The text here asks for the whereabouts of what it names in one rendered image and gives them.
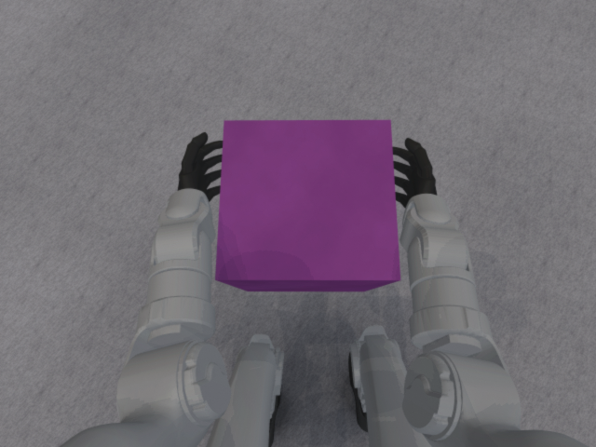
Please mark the carton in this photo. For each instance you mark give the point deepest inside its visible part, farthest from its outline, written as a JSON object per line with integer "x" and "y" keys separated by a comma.
{"x": 307, "y": 205}

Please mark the robot left upper arm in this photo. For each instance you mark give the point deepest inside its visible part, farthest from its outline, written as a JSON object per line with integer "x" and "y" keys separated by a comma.
{"x": 167, "y": 397}

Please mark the right robot foot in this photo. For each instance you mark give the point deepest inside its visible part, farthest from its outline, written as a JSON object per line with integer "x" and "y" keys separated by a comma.
{"x": 361, "y": 416}

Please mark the right robot forearm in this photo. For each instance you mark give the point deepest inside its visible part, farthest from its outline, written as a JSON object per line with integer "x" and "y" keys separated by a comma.
{"x": 446, "y": 315}

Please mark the robot left hand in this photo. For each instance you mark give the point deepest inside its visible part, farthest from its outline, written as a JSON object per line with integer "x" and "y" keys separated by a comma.
{"x": 192, "y": 174}

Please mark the robot right upper arm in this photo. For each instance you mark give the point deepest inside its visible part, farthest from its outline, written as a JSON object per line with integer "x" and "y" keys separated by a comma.
{"x": 458, "y": 401}

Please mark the robot right hand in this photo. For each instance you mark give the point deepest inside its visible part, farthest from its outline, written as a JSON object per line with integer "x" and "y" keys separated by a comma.
{"x": 419, "y": 173}

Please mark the left robot thigh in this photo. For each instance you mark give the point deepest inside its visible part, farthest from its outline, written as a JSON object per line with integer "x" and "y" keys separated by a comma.
{"x": 254, "y": 382}

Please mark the left robot forearm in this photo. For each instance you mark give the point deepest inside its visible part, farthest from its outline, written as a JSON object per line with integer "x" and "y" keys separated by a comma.
{"x": 178, "y": 306}

